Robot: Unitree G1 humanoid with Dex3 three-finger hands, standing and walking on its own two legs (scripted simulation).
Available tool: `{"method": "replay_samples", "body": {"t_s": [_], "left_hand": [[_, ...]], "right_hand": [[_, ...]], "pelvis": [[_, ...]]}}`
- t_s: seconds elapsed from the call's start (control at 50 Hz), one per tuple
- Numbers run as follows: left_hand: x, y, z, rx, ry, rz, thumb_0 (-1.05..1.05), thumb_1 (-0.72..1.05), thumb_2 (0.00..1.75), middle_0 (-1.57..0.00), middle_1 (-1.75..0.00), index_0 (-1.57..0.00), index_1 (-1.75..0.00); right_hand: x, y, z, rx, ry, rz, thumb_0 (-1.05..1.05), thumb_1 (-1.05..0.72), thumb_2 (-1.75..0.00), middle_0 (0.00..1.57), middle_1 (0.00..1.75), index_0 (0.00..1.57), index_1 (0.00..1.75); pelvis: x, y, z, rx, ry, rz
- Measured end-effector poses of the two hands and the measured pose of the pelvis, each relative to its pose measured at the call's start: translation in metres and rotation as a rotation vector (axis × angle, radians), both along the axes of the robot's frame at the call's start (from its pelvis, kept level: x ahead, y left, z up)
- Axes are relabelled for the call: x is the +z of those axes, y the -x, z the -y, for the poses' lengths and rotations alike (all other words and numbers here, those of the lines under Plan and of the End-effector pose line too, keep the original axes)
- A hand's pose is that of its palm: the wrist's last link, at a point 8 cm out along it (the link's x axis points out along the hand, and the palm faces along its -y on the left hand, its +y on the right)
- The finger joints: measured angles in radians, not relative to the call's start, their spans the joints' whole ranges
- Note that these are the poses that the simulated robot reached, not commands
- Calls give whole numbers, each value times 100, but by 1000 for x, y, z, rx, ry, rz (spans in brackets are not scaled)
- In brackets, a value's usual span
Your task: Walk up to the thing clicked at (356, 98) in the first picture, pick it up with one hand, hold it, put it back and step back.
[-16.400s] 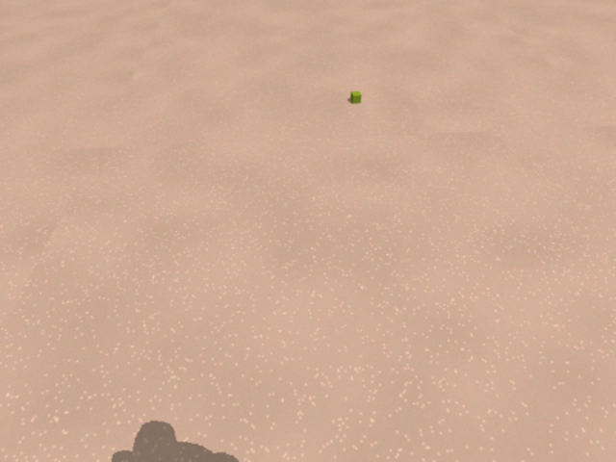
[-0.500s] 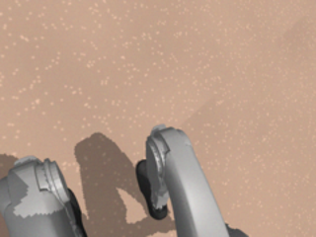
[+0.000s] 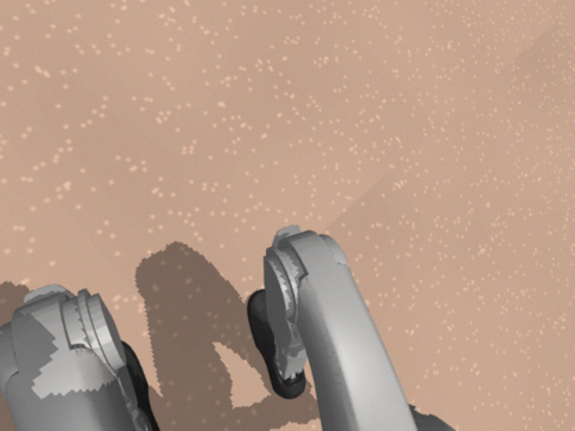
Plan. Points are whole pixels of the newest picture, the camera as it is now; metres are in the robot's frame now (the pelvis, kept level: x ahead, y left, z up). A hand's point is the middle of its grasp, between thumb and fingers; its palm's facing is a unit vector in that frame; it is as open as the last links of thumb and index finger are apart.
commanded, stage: rise first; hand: left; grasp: from above
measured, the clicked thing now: out of the picture +0.41 +0.40 -0.30
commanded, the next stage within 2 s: approach in 1.64 s
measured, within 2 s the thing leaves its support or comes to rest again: neither
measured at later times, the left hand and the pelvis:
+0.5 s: hand out of the picture +0.39 +0.41 -0.18, palm faces +0.02 -0.44 -0.90, open 14.1 cm; pelvis +0.00 +0.00 +0.00, yaw +0 degrees
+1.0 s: hand out of the picture +0.38 +0.41 -0.18, palm faces +0.01 -0.44 -0.90, open 14.0 cm; pelvis +0.00 +0.00 +0.00, yaw +0 degrees
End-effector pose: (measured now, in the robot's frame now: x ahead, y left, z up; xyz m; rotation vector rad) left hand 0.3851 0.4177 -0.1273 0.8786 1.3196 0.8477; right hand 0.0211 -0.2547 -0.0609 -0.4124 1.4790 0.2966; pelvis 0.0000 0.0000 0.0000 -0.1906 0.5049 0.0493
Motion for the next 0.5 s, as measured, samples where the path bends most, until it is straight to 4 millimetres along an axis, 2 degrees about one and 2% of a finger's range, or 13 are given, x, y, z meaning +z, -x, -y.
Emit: {"method": "replay_samples", "body": {"t_s": [0.5], "left_hand": [[0, -1, 5, 4, 4, 0, 0, -53, 103, -13, -96, -9, -99]], "right_hand": [[1, -1, 3, 3, 0, -2, 1, -92, -90, 20, 29, 20, 30]], "pelvis": [[1, -1, 1, 0, -4, -3]]}}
